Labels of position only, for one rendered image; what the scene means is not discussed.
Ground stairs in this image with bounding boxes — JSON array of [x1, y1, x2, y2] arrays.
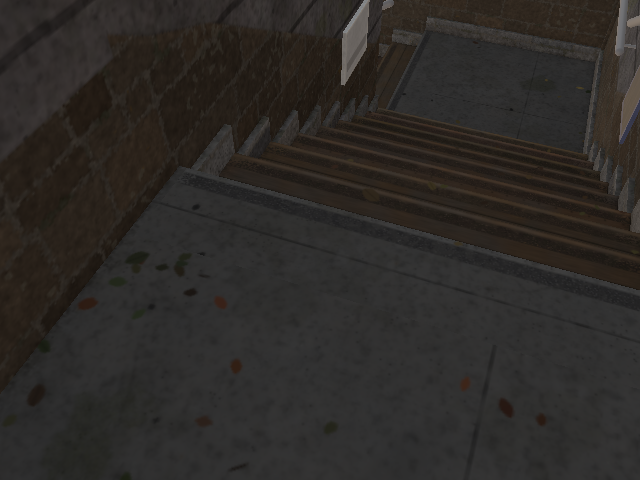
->
[[375, 42, 417, 109], [219, 107, 640, 290]]

